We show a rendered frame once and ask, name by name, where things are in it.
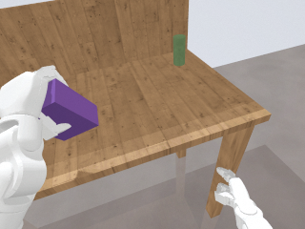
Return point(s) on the robot right forearm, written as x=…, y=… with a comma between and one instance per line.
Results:
x=248, y=215

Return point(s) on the robot left hand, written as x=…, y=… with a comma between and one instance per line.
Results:
x=25, y=95

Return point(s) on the sponge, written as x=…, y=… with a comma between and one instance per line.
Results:
x=64, y=105

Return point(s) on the robot left forearm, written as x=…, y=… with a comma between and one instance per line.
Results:
x=23, y=170

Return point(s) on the robot right hand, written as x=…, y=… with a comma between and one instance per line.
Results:
x=225, y=194

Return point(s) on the table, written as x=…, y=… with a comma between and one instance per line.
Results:
x=118, y=54

